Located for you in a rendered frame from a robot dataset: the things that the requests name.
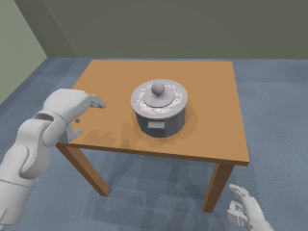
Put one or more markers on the robot left forearm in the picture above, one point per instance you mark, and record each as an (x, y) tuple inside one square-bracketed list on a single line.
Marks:
[(25, 162)]

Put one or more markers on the table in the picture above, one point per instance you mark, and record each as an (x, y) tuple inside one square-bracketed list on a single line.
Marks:
[(213, 131)]

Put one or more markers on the knob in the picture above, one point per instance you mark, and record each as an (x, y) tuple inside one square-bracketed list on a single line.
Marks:
[(158, 88)]

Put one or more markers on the left robot hand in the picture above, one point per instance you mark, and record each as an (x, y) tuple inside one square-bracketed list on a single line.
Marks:
[(69, 104)]

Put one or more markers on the lid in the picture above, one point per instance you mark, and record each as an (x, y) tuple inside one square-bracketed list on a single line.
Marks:
[(159, 107)]

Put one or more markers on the pot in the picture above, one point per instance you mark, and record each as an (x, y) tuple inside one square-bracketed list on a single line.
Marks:
[(162, 128)]

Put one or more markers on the right robot hand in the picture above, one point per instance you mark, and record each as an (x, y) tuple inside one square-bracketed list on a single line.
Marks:
[(242, 214)]

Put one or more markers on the robot right forearm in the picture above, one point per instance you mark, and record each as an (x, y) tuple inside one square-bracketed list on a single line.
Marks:
[(259, 224)]

